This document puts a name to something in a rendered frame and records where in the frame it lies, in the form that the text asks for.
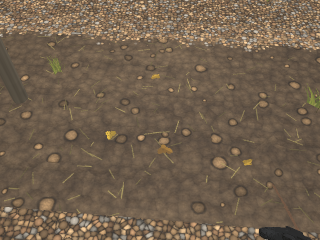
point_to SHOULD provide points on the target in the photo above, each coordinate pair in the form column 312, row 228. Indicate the robot right hand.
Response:
column 282, row 233

